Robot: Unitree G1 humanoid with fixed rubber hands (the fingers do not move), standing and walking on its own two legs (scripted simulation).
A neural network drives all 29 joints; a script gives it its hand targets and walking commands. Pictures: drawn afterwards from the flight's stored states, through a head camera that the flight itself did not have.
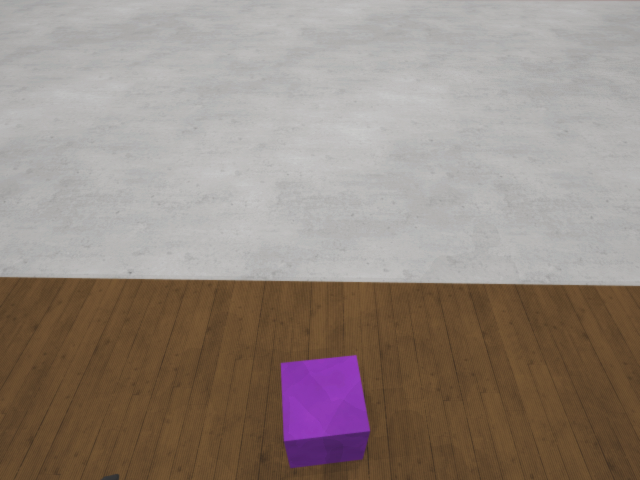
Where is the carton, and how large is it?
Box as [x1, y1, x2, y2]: [281, 355, 369, 467]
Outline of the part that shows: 355,355 281,363 284,443 290,467 362,458 369,433 369,427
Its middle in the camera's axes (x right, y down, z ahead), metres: +0.00 +0.48 +1.10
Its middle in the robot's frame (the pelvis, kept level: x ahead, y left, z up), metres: +0.45 +0.03 -0.66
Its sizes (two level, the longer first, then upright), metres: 0.210 0.200 0.250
